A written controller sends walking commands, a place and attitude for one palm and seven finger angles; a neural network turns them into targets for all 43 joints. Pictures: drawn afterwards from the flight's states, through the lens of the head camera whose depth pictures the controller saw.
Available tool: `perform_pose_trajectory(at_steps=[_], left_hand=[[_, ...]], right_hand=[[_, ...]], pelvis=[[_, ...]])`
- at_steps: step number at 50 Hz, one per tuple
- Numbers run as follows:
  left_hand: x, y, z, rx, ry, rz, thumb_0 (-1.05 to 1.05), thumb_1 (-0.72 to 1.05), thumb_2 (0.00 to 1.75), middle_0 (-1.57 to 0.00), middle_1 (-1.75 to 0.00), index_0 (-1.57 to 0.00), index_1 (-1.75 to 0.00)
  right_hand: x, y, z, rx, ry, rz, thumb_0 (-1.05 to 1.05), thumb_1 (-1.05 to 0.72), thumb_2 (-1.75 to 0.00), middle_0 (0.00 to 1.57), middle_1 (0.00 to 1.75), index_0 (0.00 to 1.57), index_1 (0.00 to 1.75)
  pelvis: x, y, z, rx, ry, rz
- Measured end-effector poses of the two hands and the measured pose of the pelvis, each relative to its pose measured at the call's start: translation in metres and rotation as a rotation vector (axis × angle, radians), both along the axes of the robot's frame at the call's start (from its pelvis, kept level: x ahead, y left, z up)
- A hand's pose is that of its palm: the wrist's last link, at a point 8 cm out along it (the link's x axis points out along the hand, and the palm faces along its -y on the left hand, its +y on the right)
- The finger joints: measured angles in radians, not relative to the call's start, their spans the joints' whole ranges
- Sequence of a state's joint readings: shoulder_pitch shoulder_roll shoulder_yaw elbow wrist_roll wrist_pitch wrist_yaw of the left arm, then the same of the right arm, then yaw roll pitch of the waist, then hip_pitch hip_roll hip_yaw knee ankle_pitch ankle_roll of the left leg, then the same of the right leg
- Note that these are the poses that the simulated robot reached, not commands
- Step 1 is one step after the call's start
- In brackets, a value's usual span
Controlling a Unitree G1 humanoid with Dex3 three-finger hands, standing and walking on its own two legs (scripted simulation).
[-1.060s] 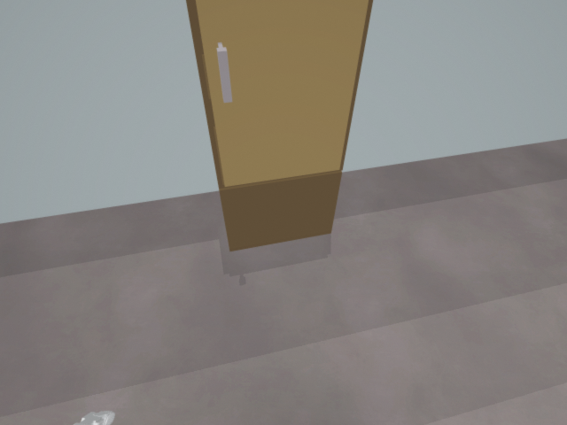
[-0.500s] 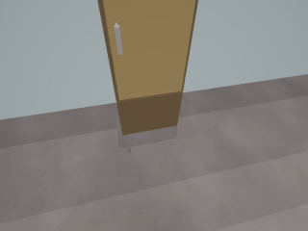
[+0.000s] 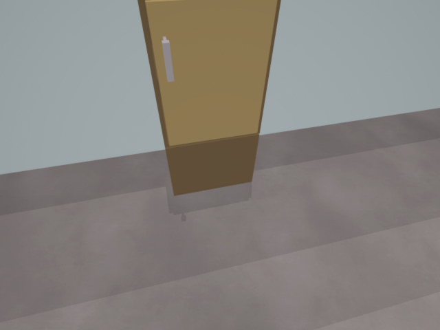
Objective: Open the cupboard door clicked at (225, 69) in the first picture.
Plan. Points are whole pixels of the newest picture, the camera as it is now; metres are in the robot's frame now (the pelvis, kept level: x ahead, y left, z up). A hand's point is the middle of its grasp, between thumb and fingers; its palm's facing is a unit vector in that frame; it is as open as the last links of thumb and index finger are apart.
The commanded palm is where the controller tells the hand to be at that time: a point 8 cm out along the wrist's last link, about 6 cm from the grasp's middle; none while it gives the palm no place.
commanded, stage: look at it before walking up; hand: left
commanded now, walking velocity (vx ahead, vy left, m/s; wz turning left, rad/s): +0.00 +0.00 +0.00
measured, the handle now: (167, 59) +0.92 +0.23 +0.06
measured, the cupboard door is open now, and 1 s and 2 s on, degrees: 0 0 0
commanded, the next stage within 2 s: turn to face it in 0.38 s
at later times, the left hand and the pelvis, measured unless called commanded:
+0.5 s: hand out of the picture +0.07 +0.25 -0.16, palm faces -0.02 -0.94 -0.34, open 7.3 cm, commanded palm none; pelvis +0.01 +0.00 +0.00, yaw +0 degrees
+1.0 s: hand out of the picture +0.02 +0.22 -0.19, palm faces +0.11 -0.96 -0.24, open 7.3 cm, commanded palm none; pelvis -0.01 +0.01 -0.02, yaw +7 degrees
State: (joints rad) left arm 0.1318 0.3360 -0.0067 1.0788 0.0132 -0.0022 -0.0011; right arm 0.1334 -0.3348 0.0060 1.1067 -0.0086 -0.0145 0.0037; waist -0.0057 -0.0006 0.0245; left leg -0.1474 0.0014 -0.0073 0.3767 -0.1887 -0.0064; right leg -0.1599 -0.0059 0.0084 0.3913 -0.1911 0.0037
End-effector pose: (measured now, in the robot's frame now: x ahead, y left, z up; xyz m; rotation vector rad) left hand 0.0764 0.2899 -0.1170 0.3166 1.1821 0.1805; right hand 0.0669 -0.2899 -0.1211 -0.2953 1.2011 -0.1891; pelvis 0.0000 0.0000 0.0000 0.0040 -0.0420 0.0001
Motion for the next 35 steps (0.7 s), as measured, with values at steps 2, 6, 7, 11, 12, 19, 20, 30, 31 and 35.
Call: perform_pose_trajectory(at_steps=[2,6,7,11,12,19,20,30,31,35], left_hand=[[-0.001,0.000,0.000,-0.001,0.004,0.001,0.00,0.91,0.90,-0.20,-0.30,-0.20,-0.30],[-0.004,0.001,-0.001,-0.002,0.016,0.006,0.00,0.91,0.90,-0.20,-0.30,-0.20,-0.30],[-0.005,0.001,-0.002,-0.002,0.019,0.007,0.00,0.91,0.90,-0.20,-0.30,-0.20,-0.30],[-0.009,0.002,-0.002,-0.002,0.032,0.012,0.00,0.91,0.90,-0.20,-0.30,-0.20,-0.30],[-0.009,0.002,-0.003,-0.002,0.034,0.014,0.00,0.91,0.90,-0.20,-0.30,-0.20,-0.30],[-0.011,0.004,-0.002,0.001,0.041,0.020,0.00,0.91,0.90,-0.20,-0.30,-0.20,-0.30],[-0.011,0.004,-0.002,0.001,0.041,0.020,0.00,0.91,0.90,-0.20,-0.30,-0.20,-0.30],[-0.008,0.005,-0.001,0.006,0.026,0.030,0.00,0.91,0.90,-0.20,-0.30,-0.20,-0.30],[-0.008,0.004,-0.001,0.007,0.024,0.035,0.00,0.91,0.90,-0.20,-0.30,-0.20,-0.30],[-0.013,-0.002,-0.006,-0.003,0.025,0.061,0.00,0.91,0.90,-0.20,-0.30,-0.20,-0.30]], right_hand=[[0.001,0.000,0.000,-0.001,0.001,0.001,0.01,-0.90,-0.90,0.20,0.30,0.20,0.30],[0.002,0.000,0.001,-0.004,0.005,0.004,0.01,-0.90,-0.90,0.20,0.30,0.20,0.30],[0.002,0.000,0.001,-0.004,0.006,0.004,0.01,-0.90,-0.90,0.20,0.30,0.20,0.30],[0.003,0.000,0.001,-0.006,0.011,0.006,0.01,-0.90,-0.90,0.20,0.30,0.20,0.30],[0.003,0.000,0.001,-0.006,0.012,0.006,0.01,-0.90,-0.90,0.20,0.30,0.20,0.30],[0.006,0.000,0.001,-0.006,0.011,0.008,0.01,-0.90,-0.90,0.20,0.30,0.20,0.30],[0.007,0.001,0.002,-0.006,0.010,0.009,0.01,-0.90,-0.90,0.20,0.30,0.20,0.30],[0.012,0.002,0.001,-0.004,0.005,0.021,0.01,-0.90,-0.90,0.20,0.30,0.20,0.30],[0.012,0.002,0.000,-0.002,0.008,0.023,0.01,-0.90,-0.90,0.20,0.30,0.20,0.30],[0.010,0.012,-0.008,0.018,0.032,0.036,0.00,-0.90,-0.90,0.20,0.30,0.20,0.30]], pelvis=[[0.000,0.000,0.000,0.000,0.001,0.000],[0.001,0.000,0.000,-0.001,0.003,0.001],[0.001,0.000,0.000,-0.001,0.003,0.002],[0.002,0.001,0.001,-0.001,0.004,0.003],[0.002,0.001,0.001,-0.001,0.004,0.003],[0.004,0.001,0.001,-0.001,0.003,0.004],[0.004,0.001,0.001,-0.001,0.003,0.004],[0.004,0.001,0.000,-0.001,0.005,0.017],[0.004,0.001,0.000,-0.001,0.007,0.022],[0.002,0.001,-0.003,-0.002,0.016,0.042]])
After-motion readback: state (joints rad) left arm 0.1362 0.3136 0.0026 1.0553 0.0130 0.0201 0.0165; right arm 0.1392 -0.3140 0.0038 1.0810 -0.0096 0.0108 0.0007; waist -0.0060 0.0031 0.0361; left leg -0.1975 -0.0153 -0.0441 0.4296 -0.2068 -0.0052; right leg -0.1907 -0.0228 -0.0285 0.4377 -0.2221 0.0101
